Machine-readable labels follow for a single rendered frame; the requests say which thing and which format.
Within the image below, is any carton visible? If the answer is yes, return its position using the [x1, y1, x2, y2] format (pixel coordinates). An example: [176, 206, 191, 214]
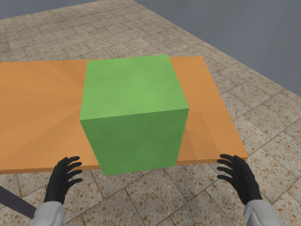
[79, 55, 190, 176]

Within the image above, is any left robot forearm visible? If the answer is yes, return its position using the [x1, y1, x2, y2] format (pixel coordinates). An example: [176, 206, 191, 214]
[28, 201, 66, 226]

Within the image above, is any right robot forearm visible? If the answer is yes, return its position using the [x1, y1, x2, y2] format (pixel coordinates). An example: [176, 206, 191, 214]
[244, 200, 285, 226]

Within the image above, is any robot left hand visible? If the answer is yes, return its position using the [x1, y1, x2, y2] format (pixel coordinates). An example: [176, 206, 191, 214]
[43, 156, 83, 205]

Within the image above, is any robot right hand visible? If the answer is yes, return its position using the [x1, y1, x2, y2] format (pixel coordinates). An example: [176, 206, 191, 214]
[216, 153, 262, 205]

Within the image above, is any table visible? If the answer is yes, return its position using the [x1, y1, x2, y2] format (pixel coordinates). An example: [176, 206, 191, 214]
[0, 56, 249, 219]

